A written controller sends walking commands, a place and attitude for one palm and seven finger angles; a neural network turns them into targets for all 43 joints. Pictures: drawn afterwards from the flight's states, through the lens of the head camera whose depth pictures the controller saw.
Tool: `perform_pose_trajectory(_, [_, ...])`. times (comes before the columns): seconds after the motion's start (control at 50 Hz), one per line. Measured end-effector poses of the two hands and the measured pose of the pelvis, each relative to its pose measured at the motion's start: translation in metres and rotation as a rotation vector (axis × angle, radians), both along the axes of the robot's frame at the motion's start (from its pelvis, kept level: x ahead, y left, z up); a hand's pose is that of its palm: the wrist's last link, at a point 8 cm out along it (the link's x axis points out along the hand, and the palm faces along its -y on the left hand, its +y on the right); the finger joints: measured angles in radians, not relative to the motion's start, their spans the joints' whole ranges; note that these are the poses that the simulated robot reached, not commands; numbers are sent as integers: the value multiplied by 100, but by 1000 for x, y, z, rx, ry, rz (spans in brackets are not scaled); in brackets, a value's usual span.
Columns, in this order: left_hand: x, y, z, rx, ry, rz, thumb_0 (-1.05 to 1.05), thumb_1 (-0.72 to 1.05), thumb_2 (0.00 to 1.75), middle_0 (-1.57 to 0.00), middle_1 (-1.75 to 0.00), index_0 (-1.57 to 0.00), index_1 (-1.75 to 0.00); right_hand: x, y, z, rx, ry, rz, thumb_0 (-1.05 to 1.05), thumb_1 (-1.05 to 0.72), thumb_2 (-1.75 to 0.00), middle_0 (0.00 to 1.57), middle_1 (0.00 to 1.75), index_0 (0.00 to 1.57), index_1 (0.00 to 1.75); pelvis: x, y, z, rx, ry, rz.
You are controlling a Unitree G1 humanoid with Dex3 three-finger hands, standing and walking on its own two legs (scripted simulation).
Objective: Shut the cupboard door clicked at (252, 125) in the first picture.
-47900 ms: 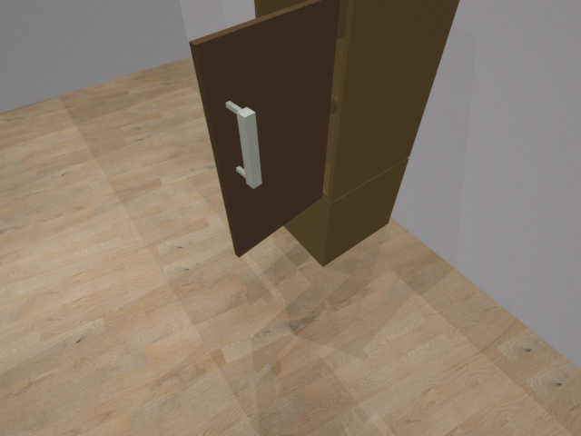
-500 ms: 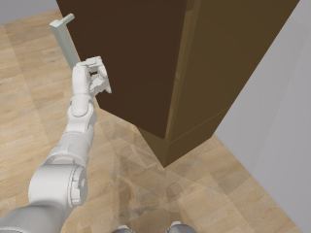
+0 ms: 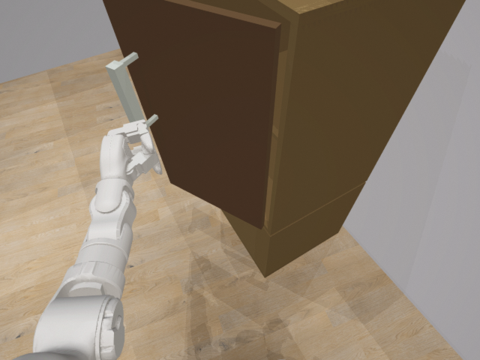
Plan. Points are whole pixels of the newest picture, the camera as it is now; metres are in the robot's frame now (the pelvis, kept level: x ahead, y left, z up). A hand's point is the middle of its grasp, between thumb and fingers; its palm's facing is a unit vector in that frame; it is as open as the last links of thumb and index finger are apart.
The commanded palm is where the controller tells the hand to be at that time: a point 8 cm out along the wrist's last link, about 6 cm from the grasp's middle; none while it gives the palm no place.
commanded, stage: draw the hand back to the body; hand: left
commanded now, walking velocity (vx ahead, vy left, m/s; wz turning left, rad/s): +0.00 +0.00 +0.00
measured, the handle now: (137, 96) +0.64 +0.21 +0.07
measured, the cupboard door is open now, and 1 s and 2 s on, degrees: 29 29 29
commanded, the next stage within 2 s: step back with the hand held close in 1.32 s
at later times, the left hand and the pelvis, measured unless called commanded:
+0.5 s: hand (69, 219) +0.29 +0.21 +0.15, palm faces +0.20 -0.96 -0.21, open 3.3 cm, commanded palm +0.25 +0.26 +0.16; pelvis +0.00 +0.02 +0.03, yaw +2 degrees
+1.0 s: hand out of the picture +0.18 +0.31 +0.20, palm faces +0.48 -0.76 -0.44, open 6.6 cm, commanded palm +0.14 +0.34 +0.21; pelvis +0.01 +0.03 +0.04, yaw +2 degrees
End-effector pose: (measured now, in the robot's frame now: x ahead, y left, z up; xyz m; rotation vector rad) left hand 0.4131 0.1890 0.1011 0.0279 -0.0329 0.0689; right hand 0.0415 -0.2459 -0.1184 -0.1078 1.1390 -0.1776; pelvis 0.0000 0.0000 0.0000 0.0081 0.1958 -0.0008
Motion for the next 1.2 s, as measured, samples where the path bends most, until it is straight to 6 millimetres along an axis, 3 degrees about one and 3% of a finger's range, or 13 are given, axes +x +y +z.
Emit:
perform_pose_trajectory(0.12, [-41, 17, 12, 3, -29, -18, 2, 90, 90, -130, -150, -130, -150, 11, -5, 12, -32, -45, 5, 1, -91, -90, 20, 30, 20, 30, 0, 2, 9, -7, -60, 9])
perform_pose_trajectory(0.24, [-74, 28, 24, 3, -28, -34, 2, 90, 90, -129, -148, -129, -148, 59, -2, 30, -59, -208, 41, 1, -91, -90, 20, 30, 19, 30, -2, 7, 15, -9, -112, 15])
perform_pose_trajectory(0.4, [-125, 46, 50, 156, -46, 41, 2, 89, 90, -116, -134, -115, -133, 133, 29, 69, -47, -408, 103, 1, -91, -90, 20, 30, 19, 30, 1, 14, 28, -6, -191, 19])
perform_pose_trajectory(0.52, [-160, 76, 58, 203, -21, 150, 2, 89, 90, -101, -118, -101, -117, 163, 57, 86, -20, -466, 183, 1, -91, -90, 20, 30, 19, 30, 5, 19, 34, -9, -234, 31])
perform_pose_trajectory(0.72, [-212, 113, 81, 295, -34, 293, 2, 89, 90, -74, -88, -74, -88, 164, 81, 76, 16, -428, 246, 1, -91, -90, 20, 30, 20, 30, 12, 28, 37, -11, -261, 46])
perform_pose_trajectory(1.0, [-273, 149, 115, 469, -58, 440, 2, 89, 90, -37, -47, -36, -47, 146, 65, 65, -5, -392, 201, 1, -91, -90, 20, 30, 20, 30, 15, 30, 36, -14, -260, 44])
perform_pose_trajectory(1.08, [-281, 152, 111, 456, -54, 479, 2, 89, 90, -29, -38, -29, -38, 147, 60, 65, -21, -399, 211, 1, -91, -90, 20, 30, 20, 30, 11, 30, 36, -13, -263, 51])
perform_pose_trajectory(1.2, [-277, 145, 100, 404, -51, 470, 2, 89, 90, -23, -33, -23, -32, 150, 58, 71, -39, -425, 217, 1, -91, -90, 20, 30, 20, 30, 8, 27, 36, -11, -264, 53])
